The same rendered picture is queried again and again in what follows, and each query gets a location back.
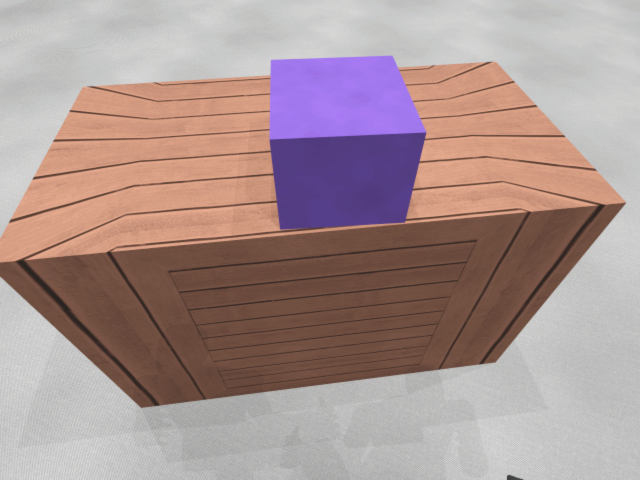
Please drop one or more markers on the carton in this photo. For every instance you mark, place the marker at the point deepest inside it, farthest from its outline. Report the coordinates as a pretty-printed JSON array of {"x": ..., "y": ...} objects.
[{"x": 346, "y": 141}]

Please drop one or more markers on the pedestal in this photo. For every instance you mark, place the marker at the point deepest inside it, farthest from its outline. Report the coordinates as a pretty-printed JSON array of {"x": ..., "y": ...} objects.
[{"x": 149, "y": 237}]

